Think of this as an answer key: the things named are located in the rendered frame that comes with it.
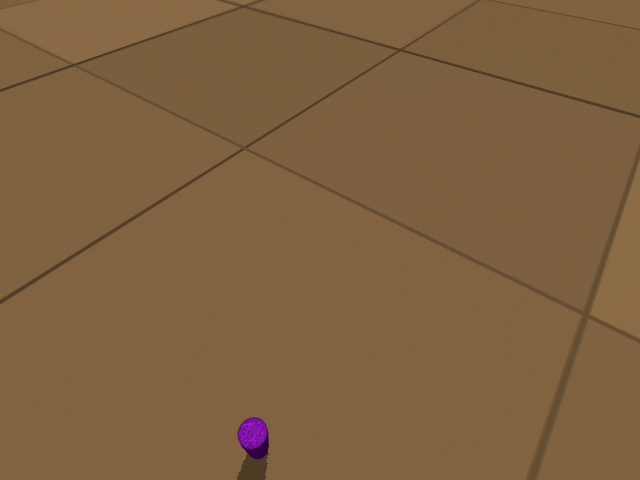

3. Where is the cup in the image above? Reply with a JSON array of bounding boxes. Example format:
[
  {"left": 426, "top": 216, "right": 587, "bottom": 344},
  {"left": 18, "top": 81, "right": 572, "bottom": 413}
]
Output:
[{"left": 237, "top": 417, "right": 269, "bottom": 459}]

